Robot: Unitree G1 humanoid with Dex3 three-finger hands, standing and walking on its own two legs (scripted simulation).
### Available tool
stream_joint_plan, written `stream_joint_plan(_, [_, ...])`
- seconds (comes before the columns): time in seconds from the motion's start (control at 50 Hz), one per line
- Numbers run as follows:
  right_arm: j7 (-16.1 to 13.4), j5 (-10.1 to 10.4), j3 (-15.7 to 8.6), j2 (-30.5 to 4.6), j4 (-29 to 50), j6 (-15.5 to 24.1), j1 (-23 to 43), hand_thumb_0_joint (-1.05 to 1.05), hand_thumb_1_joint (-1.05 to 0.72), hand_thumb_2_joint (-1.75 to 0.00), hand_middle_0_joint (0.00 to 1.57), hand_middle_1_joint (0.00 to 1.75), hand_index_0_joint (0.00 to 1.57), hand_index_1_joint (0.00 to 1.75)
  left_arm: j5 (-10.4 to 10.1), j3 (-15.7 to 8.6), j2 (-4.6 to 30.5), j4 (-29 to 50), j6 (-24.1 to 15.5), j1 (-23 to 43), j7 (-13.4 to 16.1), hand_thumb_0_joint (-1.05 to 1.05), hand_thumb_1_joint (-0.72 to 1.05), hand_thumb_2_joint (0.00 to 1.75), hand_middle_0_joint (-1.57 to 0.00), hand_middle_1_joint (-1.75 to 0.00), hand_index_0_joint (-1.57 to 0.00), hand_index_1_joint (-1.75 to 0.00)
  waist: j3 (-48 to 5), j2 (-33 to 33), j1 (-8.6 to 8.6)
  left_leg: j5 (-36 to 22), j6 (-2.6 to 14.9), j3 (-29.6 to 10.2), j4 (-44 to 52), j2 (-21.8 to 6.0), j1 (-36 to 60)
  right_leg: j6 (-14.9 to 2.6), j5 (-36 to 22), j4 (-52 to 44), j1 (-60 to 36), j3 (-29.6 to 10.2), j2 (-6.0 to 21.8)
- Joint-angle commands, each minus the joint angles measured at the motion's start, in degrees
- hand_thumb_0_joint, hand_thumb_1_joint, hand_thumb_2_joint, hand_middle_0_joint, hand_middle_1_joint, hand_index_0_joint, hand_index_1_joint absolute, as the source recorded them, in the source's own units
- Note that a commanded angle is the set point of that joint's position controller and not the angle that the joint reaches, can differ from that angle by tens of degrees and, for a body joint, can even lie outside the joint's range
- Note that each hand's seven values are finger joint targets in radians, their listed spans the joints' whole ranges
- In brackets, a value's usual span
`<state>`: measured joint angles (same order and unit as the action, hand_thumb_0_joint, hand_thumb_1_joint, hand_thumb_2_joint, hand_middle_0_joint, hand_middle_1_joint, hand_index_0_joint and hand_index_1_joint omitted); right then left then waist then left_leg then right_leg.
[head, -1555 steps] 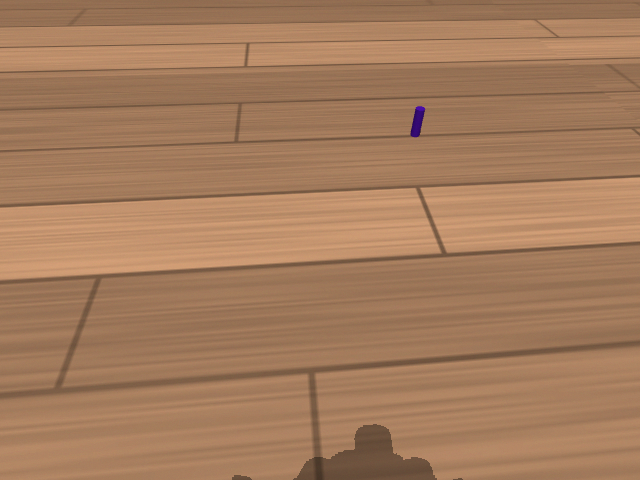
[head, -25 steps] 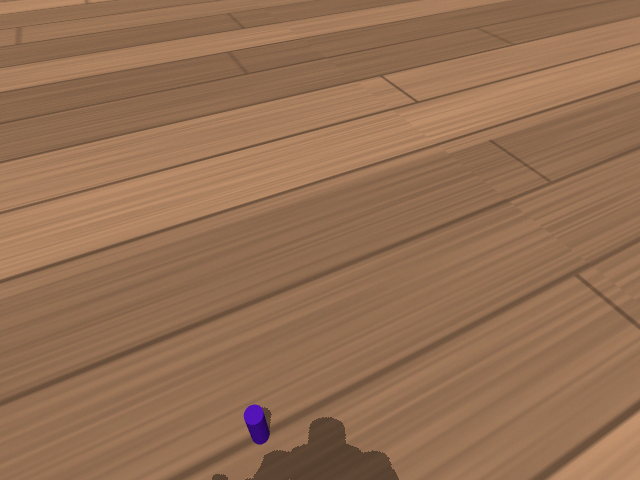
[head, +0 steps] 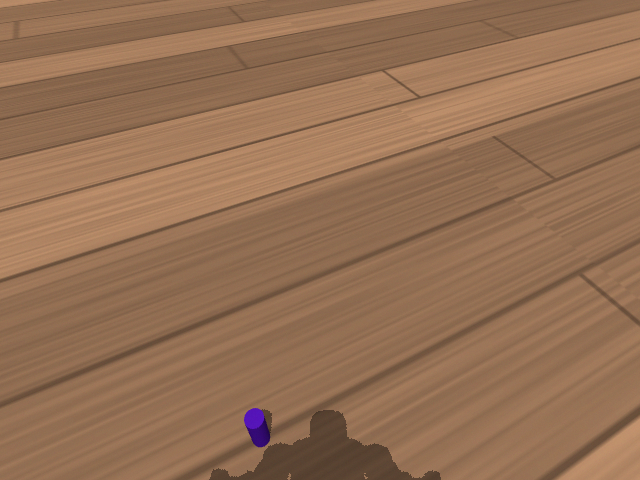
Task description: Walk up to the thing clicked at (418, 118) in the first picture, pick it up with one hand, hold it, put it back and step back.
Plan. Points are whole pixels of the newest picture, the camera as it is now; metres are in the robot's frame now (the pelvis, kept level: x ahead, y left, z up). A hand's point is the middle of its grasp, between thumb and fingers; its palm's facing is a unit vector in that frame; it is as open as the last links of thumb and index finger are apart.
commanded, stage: stand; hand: left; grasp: from the side
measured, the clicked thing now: (257, 428) +0.41 +0.19 -0.70
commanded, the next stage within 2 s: step back in 0.20 s
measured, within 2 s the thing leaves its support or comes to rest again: neither
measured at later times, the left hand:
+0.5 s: hand out of the picture +0.06 +0.26 -0.17, palm faces -0.04 -0.92 -0.40, open 7.4 cm
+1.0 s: hand out of the picture +0.02 +0.30 -0.18, palm faces -0.06 -0.94 -0.34, open 7.4 cm
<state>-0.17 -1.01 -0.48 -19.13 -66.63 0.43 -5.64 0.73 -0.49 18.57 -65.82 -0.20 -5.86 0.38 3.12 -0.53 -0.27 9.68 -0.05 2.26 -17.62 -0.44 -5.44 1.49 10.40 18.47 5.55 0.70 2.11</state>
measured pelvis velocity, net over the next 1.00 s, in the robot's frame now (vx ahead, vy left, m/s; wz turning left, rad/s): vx -0.13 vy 0.05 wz -0.02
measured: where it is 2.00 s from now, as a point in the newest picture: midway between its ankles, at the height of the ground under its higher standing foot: outside the picture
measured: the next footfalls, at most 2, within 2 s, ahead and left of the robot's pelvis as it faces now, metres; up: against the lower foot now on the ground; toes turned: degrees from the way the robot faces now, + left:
left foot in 0.76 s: -0.10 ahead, +0.13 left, +0.00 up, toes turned -1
right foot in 1.14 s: -0.11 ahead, -0.06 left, +0.00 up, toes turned +1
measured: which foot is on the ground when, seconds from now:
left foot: down 0.00-0.54, up 0.56-0.74, down 0.76-1.00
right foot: down 0.00-0.78, up 0.80-1.00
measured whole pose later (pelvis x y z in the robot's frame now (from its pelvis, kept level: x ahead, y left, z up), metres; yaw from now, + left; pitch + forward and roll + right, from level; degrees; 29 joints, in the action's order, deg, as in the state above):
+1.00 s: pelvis -0.13 +0.05 -0.01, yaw -1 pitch +0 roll -1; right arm -1.5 -1.9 -3.0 -19.7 -53.7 -2.0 -11.5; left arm 0.8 -3.8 21.6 -48.9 4.0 -3.8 1.2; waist 10.6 2.4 -1.8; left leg 18.2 3.4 0.6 -31.5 2.2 -12.9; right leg -0.3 25.0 59.4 26.8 -8.3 -6.4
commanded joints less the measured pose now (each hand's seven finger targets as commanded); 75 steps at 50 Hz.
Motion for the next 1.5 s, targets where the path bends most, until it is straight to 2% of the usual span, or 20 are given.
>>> stream_joint_plan(0.0, [-0.7, 0.1, -2.2, -12.0, 3.2, 1.3, 2.4, 0.0, -0.9, -0.9, 0.2, 0.3, 0.2, 0.3, 0.0, -1.9, 12.3, 3.4, -1.5, 2.1, 0.6, 0.0, 0.9, 0.9, -0.2, -0.3, -0.2, -0.3, -5.5, 0.6, 0.07, -10.7, 0.64, -5.3, 2.0, -7.4, 2.4, -1.87, -11.3, -2.3, -0.2, -4.7, 5.9])
stream_joint_plan(0.18, [-0.3, 0.6, -3.4, -15.0, 5.0, 0.0, 4.6, 0.0, -0.9, -0.9, 0.2, 0.3, 0.2, 0.3, -1.3, -4.5, 17.0, 5.1, -0.7, 1.8, 0.7, 0.0, 0.9, 0.9, -0.2, -0.3, -0.2, -0.3, 2.9, 1.9, 0.36, -14.4, 1.69, -6.6, -2.4, -6.7, -2.8, -2.14, -16.1, 1.9, 6.8, -5.2, 4.5])
stream_joint_plan(0.44, [0.4, 1.1, -5.7, -15.3, 12.7, -2.2, 3.4, 0.0, -0.9, -0.9, 0.2, 0.3, 0.2, 0.3, 0.0, -4.9, 15.5, 13.0, 1.2, -0.6, 0.4, 0.0, 0.9, 0.9, -0.2, -0.3, -0.2, -0.3, -9.1, -2.1, 0.05, -4.0, 7.2, -7.8, -11.3, -7.6, -7.0, -6.67, -5.8, 14.5, 8.6, -6.0, 3.0])
stream_joint_plan(0.52, [0.8, 1.0, -5.4, -12.7, 13.8, -3.1, 2.8, 0.0, -0.9, -0.9, 0.2, 0.3, 0.2, 0.3, 0.8, -6.5, 20.6, 14.7, 1.0, 0.9, 0.2, 0.0, 0.9, 0.9, -0.2, -0.3, -0.2, -0.3, -4.8, 11.8, 0.97, 16.5, 1.94, -0.8, -31.7, 4.7, -11.5, -14.59, -7.1, 0.7, 14.2, -19.9, 15.2])
stream_joint_plan(0.56, [1.0, 0.3, -5.6, -13.2, 14.0, -3.9, -1.4, 0.0, -0.9, -0.9, 0.2, 0.3, 0.2, 0.3, 2.2, -7.4, 22.6, 17.4, 0.6, 3.6, 0.7, 0.0, 0.9, 0.9, -0.2, -0.3, -0.2, -0.3, -4.2, 14.2, 0.41, 23.4, 1.87, -6.4, -45.2, 4.3, -13.4, -18.71, -5.4, -0.8, 17.8, -23.9, 19.8])
stream_joint_plan(0.64, [0.7, 1.7, -6.0, -14.7, 12.9, -3.0, -7.9, 0.0, -0.9, -0.9, 0.2, 0.3, 0.2, 0.3, 2.2, -6.5, 18.1, 20.1, 1.1, 9.1, 1.3, 0.0, 0.9, 0.9, -0.2, -0.3, -0.2, -0.3, -6.9, 11.3, -1.94, 19.0, 1.44, -5.9, -40.2, 2.6, -11.1, -13.87, -8.0, 5.8, 15.6, -13.5, 13.1])
stream_joint_plan(0.72, [-0.1, -0.3, -5.4, -12.9, 13.4, -1.5, -9.4, 0.0, -0.9, -0.9, 0.2, 0.3, 0.2, 0.3, 0.7, -6.2, 17.4, 20.9, 2.6, 5.7, 1.2, 0.0, 0.9, 0.9, -0.2, -0.3, -0.2, -0.3, -7.9, 8.1, -1.75, 4.9, 0.96, -2.9, -6.1, 0.7, -9.6, -9.24, -12.5, 16.6, 3.9, -10.9, 9.6])
stream_joint_plan(0.78, [-0.8, -2.5, -7.5, -21.3, 15.5, -0.8, -4.2, 0.0, -0.9, -0.9, 0.2, 0.3, 0.2, 0.3, -0.5, -5.1, 12.1, 21.1, 3.4, 1.6, 1.3, 0.0, 0.9, 0.9, -0.2, -0.3, -0.2, -0.3, -3.8, -10.0, 1.8, -29.6, 3.98, -22.9, -5.0, -14.0, 1.9, -3.4, 21.0, 34.2, 27.6, -6.1, -8.4])
stream_joint_plan(0.8, [-0.8, -1.8, -7.9, -24.1, 17.0, -0.9, -5.2, 0.0, -0.9, -0.9, 0.2, 0.3, 0.2, 0.3, 0.4, -5.6, 13.1, 21.8, 3.1, 3.6, 2.1, 0.0, 0.9, 0.9, -0.2, -0.3, -0.2, -0.3, -4.1, -13.8, -2.28, -29.9, 9.87, -28.6, -3.8, -20.3, -4.0, -1.99, 26.1, 39.7, 25.7, -10.6, -8.2])
stream_joint_plan(0.82, [-1.1, -1.5, -7.8, -22.3, 17.0, -0.7, -4.2, 0.0, -0.9, -0.9, 0.2, 0.3, 0.2, 0.3, 0.9, -6.1, 14.6, 21.3, 3.1, 6.5, 2.4, 0.0, 0.9, 0.9, -0.2, -0.3, -0.2, -0.3, -2.4, -11.2, -3.05, -24.7, 10.56, -28.5, -1.7, -19.6, -8.2, -1.97, 24.1, 45.2, 23.7, -13.0, -8.2])
stream_joint_plan(0.86, [-1.9, -2.1, -6.2, -17.0, 17.6, -0.4, 0.2, 0.0, -0.9, -0.9, 0.2, 0.3, 0.2, 0.3, -0.2, -6.0, 14.0, 20.4, 3.0, 4.0, 1.8, 0.0, 0.9, 0.9, -0.2, -0.3, -0.2, -0.3, -1.4, -8.4, 0.51, -33.9, 5.34, -15.6, -7.4, -11.0, -1.3, -2.74, 16.8, 46.1, 27.5, -13.5, -8.0])
stream_joint_plan(0.92, [-2.6, -0.7, -6.1, -14.7, 18.0, -0.4, -2.2, 0.0, -0.9, -0.9, 0.2, 0.3, 0.2, 0.3, 0.0, -6.1, 13.3, 20.7, 2.7, 0.3, 1.5, 0.0, 0.9, 0.9, -0.2, -0.3, -0.2, -0.3, -4.9, -7.2, 1.02, -36.8, 3.91, -13.5, -10.7, -9.7, 7.3, -2.24, 14.1, 44.0, 27.6, -10.5, -7.9])
stream_joint_plan(1.06, [-2.4, 0.1, -6.7, -15.8, 19.2, -1.0, -5.3, 0.0, -0.9, -0.9, 0.2, 0.3, 0.2, 0.3, 0.6, -6.1, 12.1, 22.0, 1.6, 0.0, 1.1, 0.0, 0.9, 0.9, -0.2, -0.3, -0.2, -0.3, -7.8, -7.0, -1.51, -28.9, 9.41, -14.3, -13.7, -12.3, 7.7, -2.05, 13.2, 19.9, 17.1, -4.8, -3.8])
stream_joint_plan(1.12, [-1.9, 0.8, -6.4, -15.5, 19.8, -1.7, -2.5, 0.0, -0.9, -0.9, 0.2, 0.3, 0.2, 0.3, 1.1, -6.4, 11.8, 20.2, 0.8, -4.4, 1.0, 0.0, 0.9, 0.9, -0.2, -0.3, -0.2, -0.3, -8.9, -3.2, 0.73, -21.1, 7.68, -11.5, -19.2, -9.7, 2.2, -3.84, -3.8, 2.8, 7.1, -4.4, -3.3])
stream_joint_plan(1.16, [-1.7, 1.8, -5.2, -13.0, 21.4, -1.4, -1.1, 0.0, -0.9, -0.9, 0.2, 0.3, 0.2, 0.3, 1.5, -7.7, 16.9, 20.7, 0.2, -4.0, 1.1, 0.0, 0.9, 0.9, -0.2, -0.3, -0.2, -0.3, -9.8, 7.9, 0.89, -4.4, 3.2, -8.5, -26.7, -1.9, -12.9, -9.79, -22.5, 7.3, -2.1, -18.8, 6.4])
stream_joint_plan(1.18, [-2.1, 1.7, -5.2, -12.1, 20.9, -1.8, -1.2, 0.0, -0.9, -0.9, 0.2, 0.3, 0.2, 0.3, 0.9, -8.0, 20.3, 22.1, 0.8, -0.5, 1.0, 0.0, 0.9, 0.9, -0.2, -0.3, -0.2, -0.3, -6.0, 17.1, 1.55, 16.9, 0.7, -4.3, -35.2, 4.6, -14.3, -18.33, -27.8, 4.5, 5.4, -29.2, 16.5])
stream_joint_plan(1.2, [-2.3, 1.3, -5.7, -13.6, 20.3, -2.3, -1.9, 0.0, -0.9, -0.9, 0.2, 0.3, 0.2, 0.3, 1.3, -8.1, 19.7, 23.6, 0.5, 0.0, 0.9, 0.0, 0.9, 0.9, -0.2, -0.3, -0.2, -0.3, -3.4, 16.5, 1.91, 28.2, 0.14, -8.5, -44.1, 4.5, -14.1, -20.82, -28.0, 3.9, 9.3, -32.8, 19.2])
stream_joint_plan(1.28, [-1.7, 1.3, -5.0, -13.3, 19.1, -2.0, -4.3, 0.0, -0.9, -0.9, 0.2, 0.3, 0.2, 0.3, 0.9, -7.3, 14.7, 25.1, 1.1, 1.9, 1.4, 0.0, 0.9, 0.9, -0.2, -0.3, -0.2, -0.3, -2.9, 7.4, 0.57, 21.5, -0.51, -9.6, -49.4, 7.6, -16.5, -15.14, -26.1, 5.9, 9.1, -16.6, 9.1])
stream_joint_plan(1.4, [-2.2, 0.7, -4.4, -12.2, 20.5, -0.8, -5.7, 0.0, -0.9, -0.9, 0.2, 0.3, 0.2, 0.3, 1.7, -7.3, 14.9, 26.7, 2.3, -2.0, 1.1, 0.0, 0.9, 0.9, -0.2, -0.3, -0.2, -0.3, -8.5, 11.4, 1.84, 18.8, -1.35, -4.3, -23.6, 2.5, -17.6, -12.68, -24.2, 11.3, -4.6, -14.1, 7.4])
stream_joint_plan(1.48, [-2.1, -1.0, -6.0, -13.4, 19.7, 0.2, -7.9, 0.0, -0.9, -0.9, 0.2, 0.3, 0.2, 0.3, 0.5, -6.7, 14.1, 28.1, 3.8, -1.5, 0.2, 0.0, 0.9, 0.9, -0.2, -0.3, -0.2, -0.3, -8.9, 7.3, 0.49, -3.3, 0.72, -7.0, -3.0, -1.2, -3.3, -6.68, -9.5, 19.8, 6.8, -12.1, 2.7])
